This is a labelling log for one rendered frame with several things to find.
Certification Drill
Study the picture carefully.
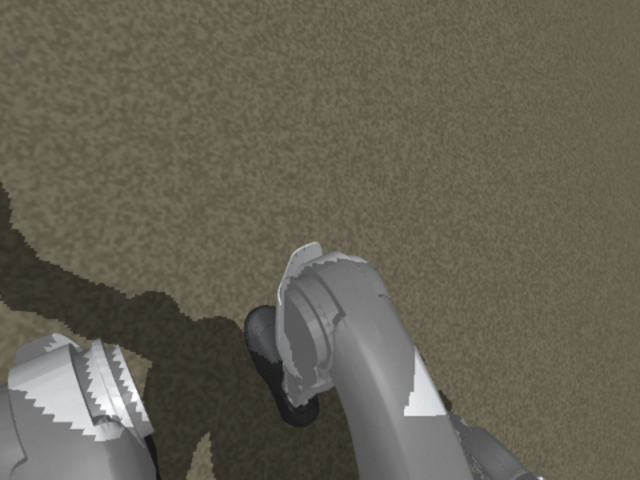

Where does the right robot foot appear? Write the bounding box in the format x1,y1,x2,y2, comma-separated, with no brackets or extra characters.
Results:
244,305,319,427

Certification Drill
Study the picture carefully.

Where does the left robot foot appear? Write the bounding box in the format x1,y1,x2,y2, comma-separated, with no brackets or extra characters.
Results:
144,434,161,480

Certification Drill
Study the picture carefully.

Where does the right robot hand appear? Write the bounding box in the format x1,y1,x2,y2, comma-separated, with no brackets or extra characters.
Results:
447,411,530,480

